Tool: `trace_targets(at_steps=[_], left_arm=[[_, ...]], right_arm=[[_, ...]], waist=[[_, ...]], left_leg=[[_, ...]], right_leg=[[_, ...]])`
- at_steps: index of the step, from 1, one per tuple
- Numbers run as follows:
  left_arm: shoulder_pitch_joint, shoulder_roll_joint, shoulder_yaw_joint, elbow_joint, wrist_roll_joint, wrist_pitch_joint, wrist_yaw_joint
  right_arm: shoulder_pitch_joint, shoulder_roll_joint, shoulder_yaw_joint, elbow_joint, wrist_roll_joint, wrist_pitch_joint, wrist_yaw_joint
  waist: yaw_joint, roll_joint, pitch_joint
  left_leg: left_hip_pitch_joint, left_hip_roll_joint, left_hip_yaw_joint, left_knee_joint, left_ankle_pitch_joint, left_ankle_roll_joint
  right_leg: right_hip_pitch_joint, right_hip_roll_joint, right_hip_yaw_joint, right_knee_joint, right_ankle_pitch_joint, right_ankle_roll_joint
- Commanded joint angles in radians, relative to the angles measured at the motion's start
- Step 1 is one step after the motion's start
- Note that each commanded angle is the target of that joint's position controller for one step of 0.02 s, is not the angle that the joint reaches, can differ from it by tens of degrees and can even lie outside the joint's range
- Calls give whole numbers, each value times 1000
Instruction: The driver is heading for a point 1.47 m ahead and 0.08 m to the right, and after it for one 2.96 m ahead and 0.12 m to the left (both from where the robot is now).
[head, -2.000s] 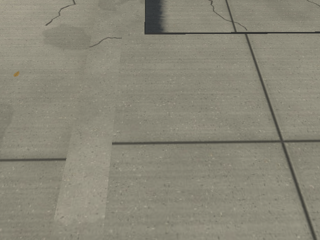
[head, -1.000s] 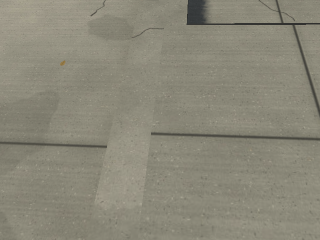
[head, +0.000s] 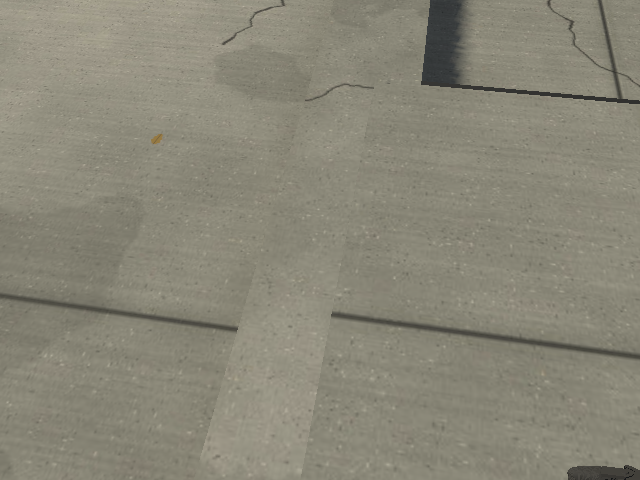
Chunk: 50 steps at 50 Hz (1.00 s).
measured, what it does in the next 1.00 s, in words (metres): walks ahead: left foot, then right foot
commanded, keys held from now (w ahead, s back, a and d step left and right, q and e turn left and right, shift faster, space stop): w+q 0.18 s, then w+e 0.82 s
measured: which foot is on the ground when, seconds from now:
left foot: up 0.00-0.06, down 0.08-0.68, up 0.70-1.00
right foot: down 0.00-0.08, up 0.10-0.64, down 0.66-1.00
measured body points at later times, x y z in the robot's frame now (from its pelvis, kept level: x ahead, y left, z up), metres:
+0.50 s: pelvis +0.28 +0.07 +0.01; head +0.29 +0.08 +0.46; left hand +0.42 +0.34 -0.09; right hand +0.38 -0.19 -0.10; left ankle +0.18 +0.13 -0.73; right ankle +0.50 -0.08 -0.66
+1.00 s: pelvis +0.58 +0.06 +0.01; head +0.62 +0.04 +0.46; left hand +0.72 +0.32 -0.09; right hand +0.74 -0.22 -0.07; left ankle +0.78 +0.19 -0.69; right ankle +0.53 -0.03 -0.73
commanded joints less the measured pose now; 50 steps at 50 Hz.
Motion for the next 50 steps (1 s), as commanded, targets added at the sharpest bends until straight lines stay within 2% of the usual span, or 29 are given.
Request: trace_targets(at_steps=[1, 2, 3, 4, 5, 6, 7, 8, 9, 10, 11, 14, 18, 22, 27, 30, 32, 33, 34, 35, 36, 37, 38, 39, 41, 43, 46, 48, 50], left_arm=[[-37, 205, 48, -57, -11, -6, 0], [-37, 223, 52, -57, -13, 0, 2], [-44, 235, 55, -60, -13, 7, 5], [-35, 223, 49, -70, -14, 5, 9], [-16, 151, 23, -96, 17, -6, 9], [74, 36, -16, -161, 26, -33, -5], [-82, 160, 8, -171, -10, -59, -13], [-151, 175, 15, -206, -38, -69, -15], [-159, 159, 8, -203, -23, -75, -7], [-125, 150, 9, -180, -7, -72, -3], [-81, 149, 11, -158, -5, -56, -8], [-52, 119, 6, -124, 1, -11, -6], [-182, 93, -3, -157, 5, -1, -3], [-290, 67, -12, -180, -4, -20, -28], [-402, 43, -24, -239, -10, -30, -70], [-368, 70, -13, -260, -10, -30, -88], [-186, 142, 24, -229, -8, -23, -81], [-34, 196, 48, -207, -9, -20, -68], [71, 311, 78, -204, 3, -13, -55], [79, 240, 59, -204, -6, -12, -54], [51, 175, 41, -205, -7, -3, -48], [-14, 157, 35, -219, -10, 3, -45], [-79, 147, 31, -232, -9, 7, -45], [-124, 134, 23, -248, 2, 5, -41], [-170, 137, 21, -257, 7, 3, -30], [-178, 158, 25, -248, 7, 4, -16], [-154, 177, 32, -230, -5, 15, 0], [-108, 182, 35, -213, -9, 25, 3], [-80, 180, 36, -202, -15, 33, 5]], right_arm=[[-124, -60, -12, -126, 1, -18, 15], [-78, -88, -27, -121, -1, -14, 14], [45, -130, -51, -95, 0, -10, 10], [212, -180, -84, -53, 5, 0, -3], [349, -240, -104, -18, 13, 17, -28], [300, -340, -105, -48, -2, 2, -30], [306, -241, -82, -59, -6, -15, -23], [265, -201, -67, -40, -14, -29, -20], [201, -179, -60, -43, -12, -38, -21], [135, -143, -49, -48, -22, -41, -22], [96, -110, -37, -57, -37, -44, -24], [95, -96, -28, -15, -34, -68, -23], [146, -100, -23, 42, -36, -79, -30], [160, -123, -22, 73, -36, -83, -40], [219, -142, -29, 127, -29, -53, -49], [202, -170, -37, 129, -31, -26, -61], [182, -194, -40, 115, -36, -6, -75], [159, -189, -33, 98, -38, -5, -83], [261, -91, -1, 47, -52, -31, -74], [256, -71, 19, 50, -53, -64, -54], [162, -135, 2, 23, -10, -89, -33], [103, -131, 9, -2, 2, -104, -25], [71, -127, 9, -11, -18, -110, -26], [76, -136, 0, -12, -34, -104, -32], [125, -116, 5, -7, -46, -85, -38], [126, -88, 18, -5, -47, -71, -49], [21, -56, 35, -26, -49, -70, -53], [-46, -63, 32, -41, -37, -75, -50], [-69, -88, 20, -52, -24, -82, -47]], waist=[[-37, -135, 84], [-73, -155, 33], [-148, -159, -51], [-235, -132, -146], [-272, 11, -229], [-142, 243, -413], [-234, 84, -406], [-206, 78, -233], [-159, -20, -141], [-109, -26, -102], [-73, 14, -97], [-58, 28, -78], [-103, 10, 6], [-157, 3, 34], [-197, -19, 78], [-152, 17, 8], [-51, 48, -122], [37, 20, -209], [3, -196, -376], [0, -245, -489], [30, -170, -370], [6, -90, -242], [-32, -11, -139], [-69, -5, -92], [-116, -50, -74], [-122, -74, -55], [-78, -105, -48], [-41, -116, -55], [-34, -126, -60]], left_leg=[[88, -48, 72, -80, -26, 57], [175, -88, 100, -84, -60, 82], [342, -135, 122, -106, -60, 112], [607, -165, 104, -128, -24, 150], [901, -27, -132, -141, -48, 198], [1097, 253, -801, -347, -376, 389], [1047, 256, -868, -483, -471, 356], [911, 234, -732, -499, -420, 315], [746, 192, -611, -496, -289, 294], [622, 154, -489, -490, -151, 274], [539, 123, -406, -513, -65, 266], [439, 101, -263, -566, 104, 271], [471, 77, -140, -611, 133, 229], [530, 76, -48, -643, 137, 172], [753, 140, -1, -594, 283, 169], [844, 152, 31, -440, 694, 149], [835, 126, 60, -170, 968, 122], [668, 101, 83, 68, 849, 87], [221, -51, 86, 501, 277, 7], [11, -181, -86, 665, -448, -11], [-95, -110, -153, 694, -400, 2], [-115, -59, -134, 621, -334, 13], [-91, -29, -110, 519, -295, 12], [-24, -5, -101, 452, -265, 0], [61, 2, -77, 364, -250, -42], [108, -4, -47, 246, -215, -80], [186, -40, -33, 20, 20, -100], [216, -71, -45, -98, 129, -100], [239, -80, -75, -176, 138, -89]], right_leg=[[-120, -251, 30, -2, 650, -158], [-101, -249, 1, 99, 875, -145], [-118, -235, -32, 276, 1038, -126], [-241, -205, -50, 496, 1033, -96], [-514, -148, -30, 818, 469, -52], [-813, 49, 127, 1151, -244, -12], [-885, 20, 286, 1214, -182, -26], [-947, -12, 260, 1183, -78, -44], [-905, -58, 251, 1112, 2, -52], [-839, -97, 243, 1042, 62, -50], [-766, -126, 244, 1014, 104, -49], [-724, -128, 205, 963, 168, -21], [-844, -126, 204, 773, 388, -7], [-811, -81, 176, 536, 575, -28], [-894, -41, 152, 377, 475, -64], [-806, 24, 84, 352, 306, -111], [-569, 101, 43, 335, 249, -160], [-293, 61, 126, 298, 337, -210], [164, -213, 602, 329, 294, -398], [318, -312, 957, 174, 248, -477], [255, -270, 824, 143, 153, -417], [106, -236, 703, 123, 157, -381], [-57, -200, 624, 96, 250, -358], [-176, -169, 563, 68, 356, -349], [-311, -134, 511, 27, 430, -360], [-416, -103, 436, 19, 502, -357], [-483, -36, 364, 43, 413, -302], [-457, -39, 395, 70, 342, -277], [-408, -60, 460, 111, 252, -255]])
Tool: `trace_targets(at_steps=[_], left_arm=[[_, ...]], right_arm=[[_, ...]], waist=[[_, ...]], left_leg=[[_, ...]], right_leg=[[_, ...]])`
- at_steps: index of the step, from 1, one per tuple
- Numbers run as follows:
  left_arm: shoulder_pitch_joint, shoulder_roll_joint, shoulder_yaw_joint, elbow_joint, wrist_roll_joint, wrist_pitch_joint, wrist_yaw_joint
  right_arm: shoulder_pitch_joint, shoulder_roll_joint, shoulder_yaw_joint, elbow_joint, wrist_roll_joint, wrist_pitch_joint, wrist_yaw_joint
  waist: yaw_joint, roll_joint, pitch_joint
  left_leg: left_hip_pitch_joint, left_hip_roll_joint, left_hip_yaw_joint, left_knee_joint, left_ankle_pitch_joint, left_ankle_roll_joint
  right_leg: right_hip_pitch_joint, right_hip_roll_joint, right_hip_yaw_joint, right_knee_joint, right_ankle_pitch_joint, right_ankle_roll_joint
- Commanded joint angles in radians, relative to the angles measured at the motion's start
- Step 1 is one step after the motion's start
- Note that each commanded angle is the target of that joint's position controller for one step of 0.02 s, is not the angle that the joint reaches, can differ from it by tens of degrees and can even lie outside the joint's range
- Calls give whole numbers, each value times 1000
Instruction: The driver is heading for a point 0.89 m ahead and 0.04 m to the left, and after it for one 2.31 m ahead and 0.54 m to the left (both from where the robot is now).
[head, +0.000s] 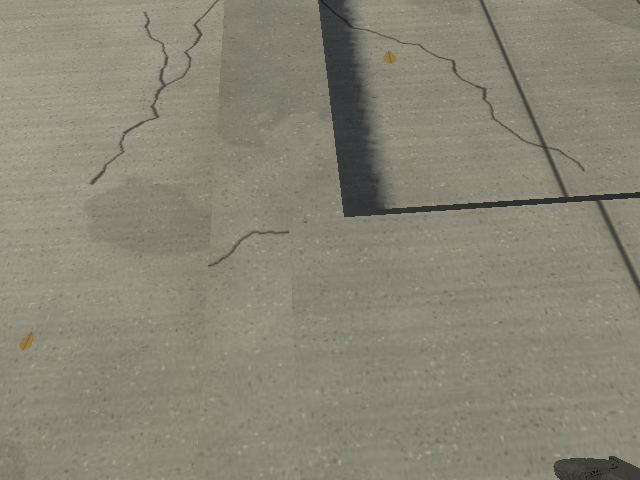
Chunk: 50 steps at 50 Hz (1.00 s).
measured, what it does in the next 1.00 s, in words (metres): walks ahead: left foot, then right foot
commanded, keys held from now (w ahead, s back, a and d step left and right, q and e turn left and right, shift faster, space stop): w+e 0.14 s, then w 0.14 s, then no key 0.18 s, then q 0.54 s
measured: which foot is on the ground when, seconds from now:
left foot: up 0.00-0.08, down 0.10-0.56, up 0.58-0.92, down 0.94-1.00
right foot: down 0.00-0.10, up 0.12-0.52, down 0.54-0.94, up 0.96-1.00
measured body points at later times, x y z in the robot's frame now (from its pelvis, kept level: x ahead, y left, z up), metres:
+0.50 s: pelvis +0.25 +0.02 +0.00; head +0.28 +0.02 +0.45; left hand +0.51 +0.19 -0.08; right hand +0.21 -0.26 -0.12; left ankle +0.19 +0.15 -0.74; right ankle +0.36 -0.13 -0.72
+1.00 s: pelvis +0.31 +0.03 -0.01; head +0.33 +0.06 +0.43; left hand +0.46 +0.31 -0.13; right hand +0.45 -0.26 -0.10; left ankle +0.33 +0.11 -0.74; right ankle +0.36 -0.12 -0.72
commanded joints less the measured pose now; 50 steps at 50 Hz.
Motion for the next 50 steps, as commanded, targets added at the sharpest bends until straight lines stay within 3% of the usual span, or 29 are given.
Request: trace_targets(at_steps=[1, 4, 5, 6, 7, 8, 9, 10, 11, 14, 16, 19, 23, 26, 27, 28, 29, 30, 31, 32, 34, 37, 40, 44, 46, 47, 48, 49, 50], left_arm=[[13, 160, 48, -52, -7, -3, 10], [-5, 122, 36, -54, 3, 0, 6], [-2, 65, 16, -61, 10, -5, 0], [82, -19, -11, -89, 8, -12, -4], [115, 40, -5, -105, -20, -19, -5], [57, 120, 16, -78, -25, -15, -1], [-17, 133, 21, -84, -13, -11, -1], [-54, 115, 18, -89, 1, -13, -1], [-66, 101, 18, -92, 3, -15, -5], [-54, 58, 8, -82, -1, -12, -19], [-104, 38, -3, -94, 13, -13, -17], [-163, -9, -27, -96, 26, -24, -24], [-235, 19, -20, -97, 16, -27, -39], [-160, 65, 4, -64, 34, -38, -34], [-103, 123, 21, -50, 44, -42, -24], [-30, 187, 30, -52, 73, -35, -9], [-23, 127, 15, -51, 73, -14, -6], [-38, 89, 9, -51, 45, 3, -10], [-81, 91, 10, -46, 26, 12, -8], [-130, 90, 10, -44, 20, 14, -5], [-224, 92, 14, -42, 34, 14, 0], [-270, 80, 19, -30, 44, 15, 13], [-271, 96, 29, -6, 39, 19, 27], [-266, 136, 44, 23, 19, 33, 31], [-270, 136, 47, 40, -2, 43, 30], [-225, 107, 44, 64, -6, 49, 29], [-188, 53, 32, 63, 21, 54, 22], [-314, 74, 35, -4, 35, 49, 32], [-350, 110, 49, -6, 32, 52, 41]], right_arm=[[-48, -108, -39, -76, 15, -24, 3], [70, -138, -72, -45, 19, -36, 1], [176, -171, -88, -35, 8, -43, -5], [277, -258, -107, -34, -17, -37, -11], [328, -255, -114, -8, -4, -27, 3], [283, -175, -95, -19, 7, -26, 4], [249, -144, -86, -13, 7, -21, 3], [217, -120, -77, -10, -1, -19, 4], [198, -101, -70, -1, -8, -18, 4], [201, -83, -65, 29, -4, -26, 8], [196, -104, -69, 46, -3, -26, 9], [178, -136, -72, 72, 6, -7, 0], [237, -167, -74, 118, 21, 19, -6], [215, -156, -65, 132, 35, 34, -9], [240, -132, -55, 132, 19, 29, -10], [281, -69, -30, 109, -14, 16, -5], [393, -19, -12, 133, 5, 26, -6], [346, -125, -42, 139, 26, 47, -9], [282, -150, -58, 120, 35, 67, -16], [261, -140, -64, 123, 31, 88, -29], [272, -120, -72, 117, 24, 131, -52], [271, -82, -74, 100, 14, 150, -65], [190, -67, -69, 51, 11, 151, -49], [173, -93, -81, 16, 12, 153, -21], [218, -98, -91, 29, 10, 153, -9], [238, -123, -103, 35, 3, 151, -10], [238, -225, -129, 13, 0, 147, -25], [225, -299, -136, -19, -27, 131, -23], [200, -249, -121, -28, -45, 105, -18]], waist=[[-9, -123, -66], [-84, -150, -73], [-137, -101, -145], [-121, 142, -284], [-113, 304, -296], [-135, 149, -168], [-135, 74, -75], [-123, 40, -32], [-105, 55, -8], [-82, 93, -25], [-76, 66, -5], [-85, 69, -33], [-115, 89, -73], [-48, 67, -106], [-31, 30, -157], [-29, -129, -289], [-42, -286, -429], [-15, -213, -381], [-23, -179, -279], [-38, -144, -214], [-90, -170, -132], [-104, -182, -124], [-79, -172, -132], [-84, -163, -135], [-113, -140, -129], [-112, -67, -104], [-79, 213, -69], [-121, 320, -31], [-125, 200, -51]], left_leg=[[209, -60, 29, -105, 66, 11], [375, -52, 44, -166, -23, 75], [546, 42, -37, -180, -75, 123], [846, 283, -403, -252, -249, 246], [896, 394, -767, -366, -588, 339], [788, 352, -690, -404, -692, 312], [681, 304, -524, -401, -567, 277], [600, 251, -397, -404, -417, 265], [543, 209, -304, -419, -302, 262], [493, 164, -161, -458, -127, 286], [484, 171, -89, -459, 144, 306], [460, 138, 42, -422, 414, 282], [521, 148, 54, -355, 437, 251], [516, 110, 17, -217, 385, 196], [456, 60, 33, -113, 282, 152], [254, -10, 59, 103, -126, 95], [153, -59, 32, 318, -638, 42], [113, -42, 3, 414, -679, 20], [41, -29, 27, 478, -646, 8], [27, -13, 34, 488, -592, -5], [118, 1, 54, 464, -488, -30], [201, 0, 103, 396, -405, -26], [235, 21, 111, 261, -324, 8], [296, 17, 138, 117, -299, 61], [392, -21, 177, -51, -208, 111], [442, -25, 131, -158, -146, 147], [516, 179, -172, -300, 90, 234], [448, 342, -462, -388, 128, 420], [433, 318, -413, -397, 90, 425]], right_leg=[[-78, -217, 213, -63, 88, -142], [-83, -197, 256, 65, 31, -94], [-141, -140, 204, 255, -15, -55], [-380, -12, 69, 586, -292, 14], [-598, -43, 23, 809, -359, 41], [-639, -90, 43, 894, -255, 51], [-631, -115, 11, 898, -176, 54], [-608, -138, 0, 865, -115, 53], [-578, -161, -4, 820, -76, 51], [-515, -174, -43, 739, -28, 51], [-514, -171, -62, 617, -8, 70], [-391, -164, -124, 380, 115, 89], [-281, -124, -138, 193, 228, 81], [-83, -93, -143, -9, 350, 29], [71, -170, -90, -7, 612, -4], [354, -389, 89, 112, 1062, -101], [437, -547, 247, 107, 1097, -253], [344, -509, 229, 62, 894, -250], [272, -470, 175, 21, 719, -217], [180, -444, 134, -26, 570, -195], [-34, -403, 37, -110, 389, -175], [-129, -384, -71, -137, 347, -180], [-111, -408, -103, -140, 303, -185], [-70, -449, -107, -105, 248, -162], [-94, -418, -153, -22, 157, -102], [-147, -369, -205, 87, 39, -34], [-331, -243, -317, 369, -181, 73], [-516, -90, -213, 563, -408, 111], [-517, -110, -105, 705, -379, 99]])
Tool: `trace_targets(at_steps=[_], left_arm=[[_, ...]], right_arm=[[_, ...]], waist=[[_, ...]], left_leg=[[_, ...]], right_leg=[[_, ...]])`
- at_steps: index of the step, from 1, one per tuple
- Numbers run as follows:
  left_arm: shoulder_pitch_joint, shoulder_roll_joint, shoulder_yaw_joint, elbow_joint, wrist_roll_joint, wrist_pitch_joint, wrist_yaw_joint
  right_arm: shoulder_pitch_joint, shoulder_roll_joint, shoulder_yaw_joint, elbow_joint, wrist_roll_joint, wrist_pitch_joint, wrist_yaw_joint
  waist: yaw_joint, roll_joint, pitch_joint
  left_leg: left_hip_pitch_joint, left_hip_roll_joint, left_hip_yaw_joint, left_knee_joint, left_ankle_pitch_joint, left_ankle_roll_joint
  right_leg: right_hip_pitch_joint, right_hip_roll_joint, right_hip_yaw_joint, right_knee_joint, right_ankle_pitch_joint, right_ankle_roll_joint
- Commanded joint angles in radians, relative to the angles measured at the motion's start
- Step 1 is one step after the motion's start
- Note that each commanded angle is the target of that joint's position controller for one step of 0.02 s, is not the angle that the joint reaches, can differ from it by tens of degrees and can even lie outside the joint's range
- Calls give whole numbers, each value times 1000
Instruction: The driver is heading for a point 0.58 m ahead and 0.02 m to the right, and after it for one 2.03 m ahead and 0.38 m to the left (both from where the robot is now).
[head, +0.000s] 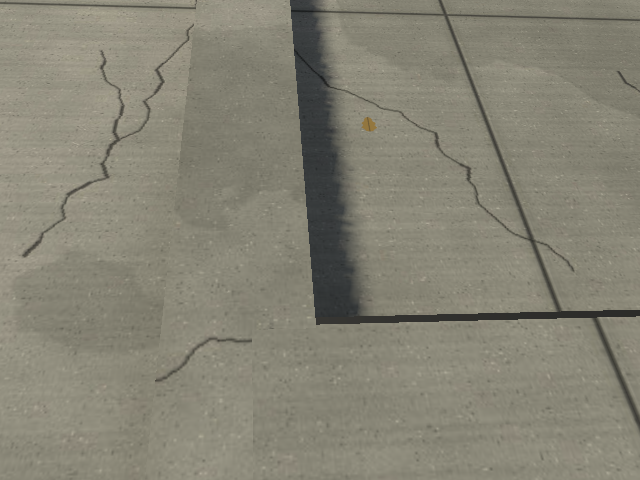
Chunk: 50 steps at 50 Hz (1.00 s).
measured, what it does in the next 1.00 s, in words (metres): steps on the spot: right foot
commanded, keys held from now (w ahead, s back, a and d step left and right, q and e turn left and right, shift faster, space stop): q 0.26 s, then no key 0.02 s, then e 0.34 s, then w+e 0.38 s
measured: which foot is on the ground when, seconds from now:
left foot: down 0.00-1.00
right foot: up 0.00-0.42, down 0.44-0.76, up 0.78-1.00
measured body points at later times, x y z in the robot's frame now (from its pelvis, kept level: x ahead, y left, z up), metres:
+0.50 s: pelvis +0.00 -0.02 +0.01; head +0.02 -0.03 +0.46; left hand +0.08 +0.26 -0.10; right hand +0.22 -0.23 -0.09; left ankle +0.02 +0.09 -0.73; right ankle +0.02 -0.15 -0.73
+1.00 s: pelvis +0.07 -0.05 +0.02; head +0.09 -0.05 +0.47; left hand +0.29 +0.18 -0.07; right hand +0.07 -0.34 -0.10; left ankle +0.02 +0.09 -0.73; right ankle +0.13 -0.20 -0.67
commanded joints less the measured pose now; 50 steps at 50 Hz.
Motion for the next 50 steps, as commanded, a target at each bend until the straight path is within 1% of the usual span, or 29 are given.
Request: trace_targets(at_steps=[1, 2, 3, 5, 7, 10, 14, 17, 19, 21, 22, 23, 24, 25, 26, 29, 31, 33, 35, 36, 37, 38, 39, 40, 41, 42, 43, 46, 50], left_arm=[[-101, 111, 36, -107, 0, -7, 15], [-61, 109, 42, -77, 3, -2, 21], [-43, 111, 45, -68, 10, -1, 25], [-27, 92, 43, -66, 2, -7, 22], [-30, 78, 37, -69, -5, -11, 22], [-56, 64, 29, -82, -6, -15, 21], [-50, 63, 23, -78, -10, -22, 4], [-5, 71, 19, -56, -15, -27, -12], [7, 57, 10, -52, -14, -31, -23], [51, 11, -9, -29, -4, -41, -39], [51, 40, -7, -27, 8, -45, -45], [43, 118, 3, -45, 18, -47, -44], [-6, 141, 5, -48, 14, -48, -42], [-36, 125, 6, -60, 9, -50, -43], [-30, 113, 4, -57, 5, -54, -43], [1, 146, 13, -57, -8, -60, -34], [29, 149, 17, -60, -14, -50, -23], [42, 132, 14, -69, -18, -35, -12], [44, 131, 16, -83, -21, -24, -8], [31, 130, 16, -95, -24, -24, -7], [-7, 115, 12, -116, -27, -26, -7], [-49, 72, 3, -141, -32, -32, -7], [-80, 45, -5, -171, -36, -44, -14], [-68, 90, 10, -166, -30, -54, -19], [-24, 96, 14, -157, -35, -59, -30], [4, 89, 14, -141, -34, -62, -38], [0, 76, 11, -138, -32, -65, -47], [-46, 40, -4, -155, -27, -68, -67], [-98, 17, -21, -196, -27, -66, -88]], right_arm=[[15, -212, -49, -82, -22, -55, -4], [-38, -185, -44, -94, 2, -59, -9], [-68, -164, -35, -103, 22, -57, -16], [-52, -142, -23, -112, 19, -54, -25], [-29, -141, -24, -118, 19, -53, -30], [-10, -154, -31, -124, 24, -42, -40], [-36, -168, -39, -145, 20, -28, -41], [-64, -133, -24, -146, 7, -21, -27], [-75, -89, -6, -132, 5, -18, -20], [-85, -42, 15, -101, 9, -20, -14], [-32, -51, 11, -73, 4, -29, -12], [7, -70, 4, -66, -16, -37, -11], [19, -59, 2, -72, -25, -46, -12], [-53, -76, -1, -79, -27, -48, -23], [-112, -99, -12, -85, -17, -46, -31], [-130, -73, -18, -97, -6, -34, -44], [-119, -56, -22, -94, 1, -41, -42], [-95, -33, -24, -90, 5, -54, -32], [-77, -27, -29, -83, 14, -76, -20], [-49, -37, -34, -76, 16, -91, -16], [11, -64, -44, -63, 18, -105, -16], [109, -106, -57, -38, 16, -116, -17], [170, -176, -75, -15, 9, -124, -10], [135, -141, -63, -29, -3, -132, -14], [91, -123, -56, -44, 7, -135, -22], [62, -106, -50, -52, 21, -134, -27], [50, -110, -49, -50, 25, -131, -29], [78, -121, -52, -39, 13, -137, -24], [94, -167, -66, -25, 25, -135, -12]], waist=[[-11, 213, -60], [15, 149, -74], [23, 147, -87], [27, 150, -129], [15, 150, -146], [-3, 167, -136], [-10, 188, -130], [-18, 203, -152], [-18, 199, -152], [21, 160, -136], [4, 117, -119], [-41, -6, -113], [-86, -107, -86], [-51, -132, -53], [-23, -128, -37], [-2, -158, -30], [11, -141, -44], [10, -121, -75], [1, -85, -37], [-17, -59, -16], [-51, -2, -3], [-85, 102, -13], [-94, 250, -3], [-62, 172, 25], [-23, 166, 26], [-13, 144, 24], [-16, 144, 30], [-47, 119, 14], [-64, 134, -3]], left_leg=[[148, 310, -453, -369, 340, 224], [165, 257, -391, -343, 312, 164], [175, 236, -361, -327, 347, 140], [190, 203, -330, -308, 440, 137], [237, 194, -333, -296, 472, 145], [272, 185, -371, -293, 411, 148], [225, 177, -424, -292, 308, 155], [181, 180, -407, -271, 357, 164], [163, 178, -402, -259, 358, 161], [112, 139, -357, -250, 281, 114], [88, 103, -326, -238, 200, 66], [54, 27, -253, -146, 82, 15], [79, -41, -163, -156, 20, -38], [131, -35, -140, -161, 52, -66], [140, -36, -126, -142, 75, -71], [107, -42, -97, -112, 79, -73], [86, -51, -78, -94, 72, -74], [90, -66, -51, -96, -52, -66], [110, -65, -48, -111, -135, -42], [150, -39, -79, -149, -166, -25], [231, 26, -162, -223, -222, 7], [353, 140, -337, -331, -334, 62], [420, 331, -632, -466, -422, 153], [378, 371, -656, -468, -392, 185], [345, 365, -607, -466, -380, 184], [343, 330, -524, -478, -334, 161], [328, 299, -436, -494, -253, 136], [278, 241, -214, -512, -2, 111], [231, 233, -59, -498, 82, 101]], right_leg=[[-267, 59, 163, 374, -101, -5], [-264, 49, 172, 375, -24, 0], [-262, 49, 173, 382, 29, 13], [-222, 72, 168, 419, 86, 34], [-229, 85, 172, 380, 112, 47], [-222, 92, 181, 232, 118, 63], [-115, 98, 184, 66, 92, 66], [19, 74, 149, -9, 61, 55], [96, 52, 140, -104, 77, 42], [248, 49, 122, -373, 271, 15], [293, 27, 159, -413, 364, -5], [312, -77, 285, -399, 534, -50], [211, -120, 330, -403, 499, -133], [113, -115, 374, -449, 320, -160], [100, -95, 381, -463, 253, -144], [127, -93, 434, -452, 283, -148], [153, -90, 466, -429, 318, -163], [147, -69, 494, -439, 55, -177], [61, -36, 510, -447, -248, -177], [-6, -12, 495, -418, -297, -165], [-110, 29, 443, -331, -281, -134], [-247, 105, 320, -143, -215, -87], [-383, 142, 239, 90, -141, -69], [-420, 73, 269, 244, -109, -67], [-423, 44, 262, 304, -52, -64], [-420, 20, 243, 325, 4, -50], [-416, 3, 220, 324, 61, -37], [-341, -17, 147, 250, 180, -8], [-197, -19, 92, 23, 228, -2]])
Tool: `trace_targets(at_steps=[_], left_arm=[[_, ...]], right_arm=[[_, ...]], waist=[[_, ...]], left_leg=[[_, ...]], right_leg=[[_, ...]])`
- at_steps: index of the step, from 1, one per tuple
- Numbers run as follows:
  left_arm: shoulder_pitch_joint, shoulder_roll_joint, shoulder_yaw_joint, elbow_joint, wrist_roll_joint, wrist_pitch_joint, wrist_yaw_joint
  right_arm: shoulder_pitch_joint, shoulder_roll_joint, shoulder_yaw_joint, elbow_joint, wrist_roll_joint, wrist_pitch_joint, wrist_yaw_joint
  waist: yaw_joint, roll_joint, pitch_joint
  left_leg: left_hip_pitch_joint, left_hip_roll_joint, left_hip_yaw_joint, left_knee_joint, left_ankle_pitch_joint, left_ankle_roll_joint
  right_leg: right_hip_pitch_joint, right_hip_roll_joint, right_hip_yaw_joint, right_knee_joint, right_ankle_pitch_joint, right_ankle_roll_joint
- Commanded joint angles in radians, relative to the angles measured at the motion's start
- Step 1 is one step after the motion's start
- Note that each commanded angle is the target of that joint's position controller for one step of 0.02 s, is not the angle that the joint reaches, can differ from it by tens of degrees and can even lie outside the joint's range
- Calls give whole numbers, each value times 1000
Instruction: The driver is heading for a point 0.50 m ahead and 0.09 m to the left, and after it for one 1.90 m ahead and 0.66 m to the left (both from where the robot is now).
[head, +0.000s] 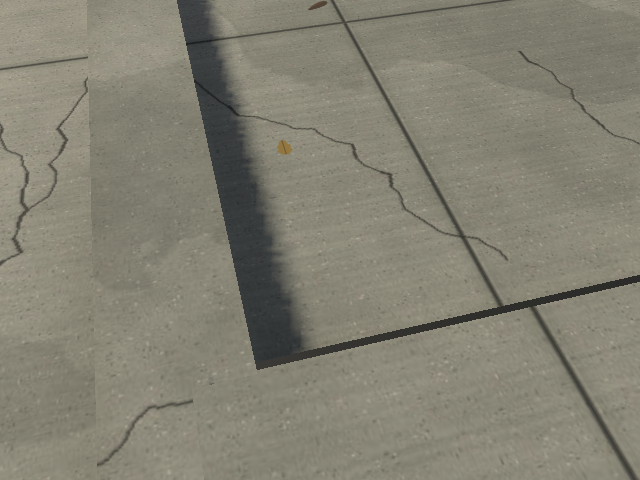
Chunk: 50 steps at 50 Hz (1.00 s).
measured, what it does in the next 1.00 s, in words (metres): walks ahead, turning left: right foot, then left foot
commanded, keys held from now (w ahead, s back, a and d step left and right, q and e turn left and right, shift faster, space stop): w+e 0.04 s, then w+q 0.96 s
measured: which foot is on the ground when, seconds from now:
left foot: down 0.00-0.14, up 0.16-0.58, down 0.60-0.96, up 0.98-1.00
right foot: up 0.00-0.10, down 0.12-0.64, up 0.66-0.94, down 0.96-1.00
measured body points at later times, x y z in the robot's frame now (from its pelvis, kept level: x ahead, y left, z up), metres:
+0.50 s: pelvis +0.27 -0.09 -0.01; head +0.28 -0.09 +0.44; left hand +0.22 +0.14 -0.15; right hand +0.50 -0.28 -0.10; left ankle +0.46 +0.05 -0.69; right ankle +0.11 -0.17 -0.74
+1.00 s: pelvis +0.61 -0.07 -0.04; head +0.62 -0.07 +0.41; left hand +0.70 +0.21 -0.11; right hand +0.76 -0.29 -0.16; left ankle +0.48 +0.03 -0.70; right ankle +0.71 -0.17 -0.75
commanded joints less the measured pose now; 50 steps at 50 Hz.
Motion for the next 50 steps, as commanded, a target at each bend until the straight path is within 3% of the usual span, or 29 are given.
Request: trace_targets(at_steps=[1, 2, 5, 6, 7, 8, 9, 10, 11, 12, 14, 19, 25, 29, 30, 31, 32, 33, 34, 35, 36, 38, 40, 43, 45, 46, 48, 49, 50], left_arm=[[-134, 28, -7, -115, 0, -15, -17], [28, 13, -31, -42, 140, -41, -54], [21, 105, 17, -45, 73, -104, -52], [87, 125, 34, -36, 58, -122, -41], [242, 162, 50, -8, 76, -125, -18], [491, 217, 39, 12, 78, -115, 15], [632, 146, 26, 65, 119, -123, 14], [563, 142, 29, 103, 104, -132, 0], [403, 88, 5, 77, 74, -122, -12], [318, 22, -25, 55, 65, -114, -11], [192, -48, -58, 12, 84, -100, 3], [192, 7, -53, 32, 134, -120, 29], [420, 69, -46, 149, 113, -94, -7], [451, 151, -22, 177, 122, -96, -6], [407, 190, -11, 165, 125, -99, -10], [381, 166, -22, 137, 157, -107, -17], [460, 65, -63, 122, 188, -110, -38], [285, 39, -66, 74, 117, -113, -78], [23, 26, -57, -5, 63, -119, -64], [5, 61, -52, -20, 83, -124, -30], [93, 51, -59, -8, 126, -114, -1], [196, -19, -80, 7, 138, -74, 27], [238, 10, -80, -3, 103, -47, 28], [83, -26, -101, -51, 68, -44, 8], [118, 6, -87, -52, 81, -64, 0], [254, 51, -66, -18, 102, -78, 6], [700, 180, -5, 94, 106, -115, 33], [461, 255, 29, -18, 4, -92, 71], [359, 255, 22, -52, -8, -83, 57]], right_arm=[[-57, -197, -52, -69, 12, -15, 6], [-53, -56, 7, -98, -107, -53, 17], [-133, -148, 2, -91, -65, -42, 31], [-95, -158, 7, -68, -81, -35, 39], [-52, -96, 21, -41, -114, -33, 48], [111, 82, 78, -79, -122, -54, 78], [-111, 12, 61, -103, -63, -81, 95], [-237, -23, 42, -116, -37, -99, 76], [-214, -72, 25, -87, -53, -95, 59], [-155, -67, 26, -70, -79, -84, 56], [-135, 9, 50, -43, -87, -53, 75], [-282, 10, 58, -57, -48, -41, 119], [-426, -10, 52, -100, -48, -13, 126], [-350, -95, 15, -98, -24, -23, 98], [-220, -132, -2, -60, -12, -31, 82], [16, -168, -22, 18, -15, -31, 64], [263, -187, -42, 104, -28, -20, 51], [469, -147, -19, 161, -58, -20, 51], [371, -179, -39, 165, -57, -53, 44], [187, -147, -25, 143, -33, -74, 55], [33, -47, 15, 117, -29, -79, 65], [-218, -2, 49, 38, -28, -68, 83], [-303, -81, 32, -6, -36, -82, 90], [-144, -166, -2, 33, -58, -81, 106], [-112, -166, 1, 9, -79, -72, 117], [-204, -145, 10, -38, -103, -76, 117], [-340, -55, 30, -135, -88, -102, 123], [55, 105, 58, -36, 72, -70, 63], [232, 54, 58, -19, 93, -51, 44]], waist=[[2, 136, 45], [42, 133, 7], [112, 96, 68], [154, 73, 23], [216, -19, -91], [187, -262, -449], [338, -159, -151], [299, -145, 55], [197, -95, 42], [128, -96, 2], [48, -57, 20], [77, -18, -8], [128, -21, 62], [54, -92, 53], [-14, -85, 22], [-86, -41, -126], [-137, 166, -396], [-235, 107, -466], [-241, 63, -89], [-140, 55, 30], [-18, 46, -20], [149, 71, 29], [190, 25, -1], [91, 47, 36], [103, 64, 15], [183, 61, 2], [400, -119, -103], [183, -267, -262], [80, -374, -263]], left_leg=[[-51, 227, -106, -144, 13, 168], [-91, 306, -113, -215, -144, 175], [-208, 265, -77, -93, -158, 167], [-268, 230, -36, 55, 14, 158], [-322, 138, 55, 365, 70, 100], [-627, -57, -1, 743, -370, 32], [-936, -113, -225, 943, -332, 67], [-1043, -52, -246, 1035, -193, 110], [-931, 25, -186, 1066, -97, 125], [-813, 57, -189, 1034, -29, 141], [-686, 78, -195, 990, 58, 132], [-690, 63, -112, 641, 353, 81], [-662, 3, -48, 367, 393, 101], [-387, -127, 45, 359, 196, 142], [-194, -163, 54, 333, 246, 171], [244, -130, -57, 465, 300, 253], [766, 91, -403, 474, 460, 491], [859, 274, -779, 225, 295, 528], [571, 250, -734, 114, 167, 395], [266, 222, -651, 72, 82, 367], [9, 189, -586, 12, 55, 376], [-452, 139, -511, -102, 17, 373], [-608, 48, -387, -112, -23, 299], [-620, -15, -332, -63, 20, 256], [-648, -26, -336, 61, 41, 242], [-689, -7, -362, 183, 94, 208], [-825, -148, -313, 661, 232, 111], [-669, -190, -291, 1030, -300, 38], [-758, -141, -276, 1202, -319, 27]], right_leg=[[21, -2, -46, -140, 24, -1], [121, -28, -43, -121, -14, -40], [363, 67, -84, -320, 106, -109], [557, 108, -86, -345, 121, -121], [759, 42, 17, -372, 127, -157], [1279, -261, 536, -432, 209, -449], [1143, -308, 768, -603, 7, -393], [909, -292, 596, -623, -131, -315], [703, -269, 468, -635, -184, -285], [572, -244, 363, -649, -124, -275], [393, -226, 242, -728, 23, -259], [436, -127, -63, -783, 318, -223], [634, -175, -160, -739, 594, -169], [644, -172, -242, -530, 1183, -59], [554, -163, -258, -386, 1293, -11], [272, -150, -216, -96, 1198, 56], [-93, -17, -163, 398, 324, 172], [-310, 145, 13, 600, -364, 154], [-492, 97, 120, 616, -323, 88], [-421, 38, 134, 546, -256, 67], [-224, 3, 137, 427, -194, 16], [77, -22, 88, 317, -274, -15], [255, -16, 18, 112, -188, 8], [376, 47, -35, -169, 126, 42], [512, 100, -79, -109, 273, 35], [599, 74, -34, -15, 288, 21], [937, 29, 50, -179, 251, -96], [837, -330, 529, -419, 419, -169], [805, -408, 799, -531, 389, -292]])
